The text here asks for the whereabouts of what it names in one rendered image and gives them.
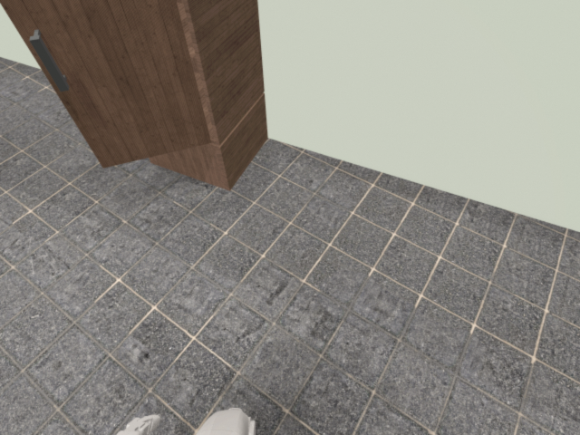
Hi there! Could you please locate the left robot hand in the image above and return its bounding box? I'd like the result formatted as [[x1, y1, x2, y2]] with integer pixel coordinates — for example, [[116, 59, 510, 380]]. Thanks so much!
[[117, 415, 160, 435]]

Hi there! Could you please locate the cupboard door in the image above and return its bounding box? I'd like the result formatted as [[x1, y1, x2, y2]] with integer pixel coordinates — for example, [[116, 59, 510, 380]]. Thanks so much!
[[0, 0, 211, 168]]

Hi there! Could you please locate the handle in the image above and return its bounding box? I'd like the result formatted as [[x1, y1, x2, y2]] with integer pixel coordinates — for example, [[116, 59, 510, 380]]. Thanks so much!
[[29, 29, 69, 92]]

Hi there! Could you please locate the left robot thigh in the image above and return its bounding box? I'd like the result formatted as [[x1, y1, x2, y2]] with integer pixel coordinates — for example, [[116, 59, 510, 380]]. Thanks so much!
[[196, 410, 256, 435]]

